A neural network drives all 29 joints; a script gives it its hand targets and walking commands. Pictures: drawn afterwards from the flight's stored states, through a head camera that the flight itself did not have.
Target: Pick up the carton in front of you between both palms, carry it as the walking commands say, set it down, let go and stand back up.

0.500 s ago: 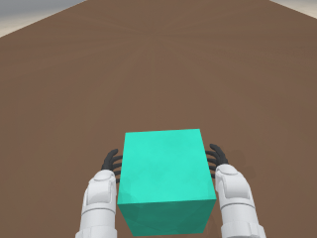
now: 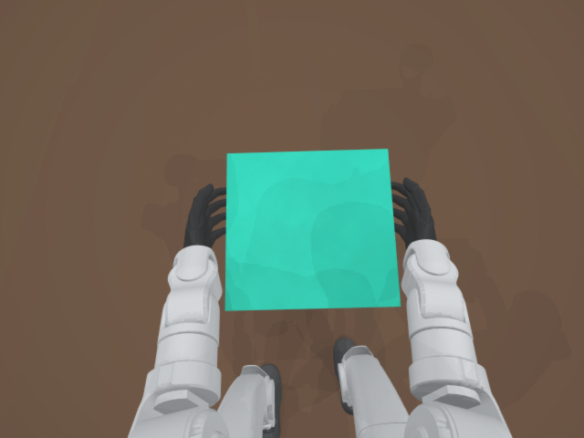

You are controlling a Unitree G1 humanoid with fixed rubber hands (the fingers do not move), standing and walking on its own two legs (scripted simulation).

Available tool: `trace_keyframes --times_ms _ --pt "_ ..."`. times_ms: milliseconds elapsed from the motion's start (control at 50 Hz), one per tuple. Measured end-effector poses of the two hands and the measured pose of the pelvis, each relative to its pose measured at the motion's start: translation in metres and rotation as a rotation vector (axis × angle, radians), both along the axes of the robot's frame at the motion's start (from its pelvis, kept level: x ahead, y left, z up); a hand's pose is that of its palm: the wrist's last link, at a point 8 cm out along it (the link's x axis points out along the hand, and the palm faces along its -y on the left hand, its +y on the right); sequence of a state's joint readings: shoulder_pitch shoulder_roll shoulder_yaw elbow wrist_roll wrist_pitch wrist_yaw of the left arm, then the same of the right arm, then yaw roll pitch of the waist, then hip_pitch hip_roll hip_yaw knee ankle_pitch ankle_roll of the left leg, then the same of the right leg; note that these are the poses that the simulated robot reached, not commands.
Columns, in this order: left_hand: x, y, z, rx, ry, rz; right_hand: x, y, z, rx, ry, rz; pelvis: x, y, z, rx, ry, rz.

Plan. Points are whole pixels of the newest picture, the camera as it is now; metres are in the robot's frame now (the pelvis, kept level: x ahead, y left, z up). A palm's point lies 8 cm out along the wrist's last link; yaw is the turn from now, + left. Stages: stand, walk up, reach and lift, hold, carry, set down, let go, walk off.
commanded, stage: set down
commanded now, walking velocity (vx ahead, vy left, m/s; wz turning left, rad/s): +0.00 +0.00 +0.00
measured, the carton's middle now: (307, 240) +0.39 -0.03 -0.15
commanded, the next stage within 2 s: none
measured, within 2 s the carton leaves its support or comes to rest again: neither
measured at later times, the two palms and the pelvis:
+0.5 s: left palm (221, 221) +0.45 +0.12 -0.20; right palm (389, 223) +0.42 -0.18 -0.21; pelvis -0.03 -0.02 -0.13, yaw +2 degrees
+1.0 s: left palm (237, 217) +0.51 +0.11 -0.36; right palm (370, 231) +0.45 -0.18 -0.36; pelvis -0.05 -0.01 -0.24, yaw +1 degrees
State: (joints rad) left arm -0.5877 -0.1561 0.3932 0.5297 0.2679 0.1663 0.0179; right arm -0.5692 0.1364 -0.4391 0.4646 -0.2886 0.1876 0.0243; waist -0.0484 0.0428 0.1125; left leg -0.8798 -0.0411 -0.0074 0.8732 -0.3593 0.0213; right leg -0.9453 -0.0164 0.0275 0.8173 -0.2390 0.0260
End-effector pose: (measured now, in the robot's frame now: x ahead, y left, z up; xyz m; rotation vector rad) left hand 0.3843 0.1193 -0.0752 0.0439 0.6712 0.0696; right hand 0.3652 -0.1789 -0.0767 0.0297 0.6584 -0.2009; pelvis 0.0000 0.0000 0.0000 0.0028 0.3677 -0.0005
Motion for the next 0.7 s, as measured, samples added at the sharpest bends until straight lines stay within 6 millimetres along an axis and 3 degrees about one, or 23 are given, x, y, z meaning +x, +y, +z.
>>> trace_keyframes --times_ms 80,180,300,700 --pt "0.010 0.003 -0.024 -0.026 -0.035 0.032 0.015 0.003 -0.023 0.010 -0.037 0.006 -0.005 0.001 -0.023 0.003 0.110 0.013" --pt "0.024 0.008 -0.043 -0.049 -0.049 0.060 0.035 0.007 -0.038 0.029 -0.052 0.008 -0.011 -0.003 -0.048 0.000 0.197 0.023" --pt "0.041 0.004 -0.068 -0.048 -0.014 0.033 0.045 0.004 -0.063 0.037 -0.019 -0.024 -0.019 -0.007 -0.076 -0.006 0.269 0.033" --pt "0.093 -0.001 -0.193 0.000 0.012 -0.069 0.070 0.001 -0.195 0.029 0.009 -0.088 -0.040 -0.019 -0.177 -0.004 0.444 0.034"
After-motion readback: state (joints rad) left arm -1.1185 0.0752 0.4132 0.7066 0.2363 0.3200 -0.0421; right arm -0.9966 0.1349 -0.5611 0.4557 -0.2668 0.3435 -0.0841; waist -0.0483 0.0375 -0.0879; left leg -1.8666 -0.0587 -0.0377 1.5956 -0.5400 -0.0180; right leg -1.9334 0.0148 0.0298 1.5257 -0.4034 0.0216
